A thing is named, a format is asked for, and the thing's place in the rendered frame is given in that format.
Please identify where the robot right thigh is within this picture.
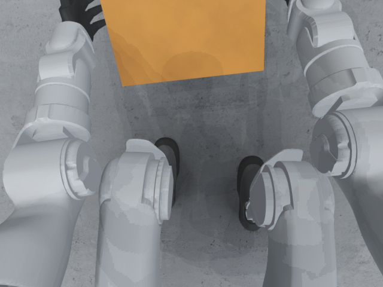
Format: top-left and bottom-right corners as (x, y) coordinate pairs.
(254, 161), (337, 287)

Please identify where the carton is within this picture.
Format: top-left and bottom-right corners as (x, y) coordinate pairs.
(100, 0), (266, 87)

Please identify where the left robot hand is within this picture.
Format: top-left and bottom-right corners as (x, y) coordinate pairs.
(59, 0), (106, 42)

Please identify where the robot left forearm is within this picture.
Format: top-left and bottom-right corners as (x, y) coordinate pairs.
(2, 21), (97, 196)

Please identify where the left robot shin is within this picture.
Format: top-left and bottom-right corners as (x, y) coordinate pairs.
(99, 139), (169, 207)

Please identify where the robot right upper arm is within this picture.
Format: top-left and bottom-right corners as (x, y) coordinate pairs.
(309, 106), (383, 275)

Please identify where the robot right forearm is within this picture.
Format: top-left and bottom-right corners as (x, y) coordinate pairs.
(287, 0), (383, 118)

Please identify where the robot left upper arm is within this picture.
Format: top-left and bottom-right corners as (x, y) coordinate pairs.
(0, 137), (101, 287)

